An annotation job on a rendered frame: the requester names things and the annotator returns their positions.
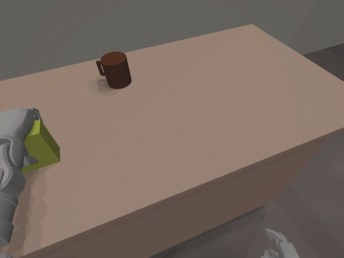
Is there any robot right hand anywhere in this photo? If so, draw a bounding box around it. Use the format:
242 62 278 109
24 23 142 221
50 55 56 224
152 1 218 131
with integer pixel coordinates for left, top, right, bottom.
261 228 300 258

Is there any robot left hand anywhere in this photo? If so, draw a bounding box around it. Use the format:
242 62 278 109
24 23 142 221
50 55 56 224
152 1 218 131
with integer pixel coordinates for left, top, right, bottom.
0 107 43 167

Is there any left robot forearm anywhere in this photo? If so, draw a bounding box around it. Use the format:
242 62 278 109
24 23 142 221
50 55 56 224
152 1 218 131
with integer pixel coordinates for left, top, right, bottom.
0 135 26 248

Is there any sponge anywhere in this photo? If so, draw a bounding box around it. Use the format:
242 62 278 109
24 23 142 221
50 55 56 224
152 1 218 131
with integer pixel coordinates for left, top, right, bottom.
21 119 60 174

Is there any table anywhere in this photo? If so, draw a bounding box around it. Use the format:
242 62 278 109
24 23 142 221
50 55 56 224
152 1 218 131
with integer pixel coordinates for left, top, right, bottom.
0 24 344 258

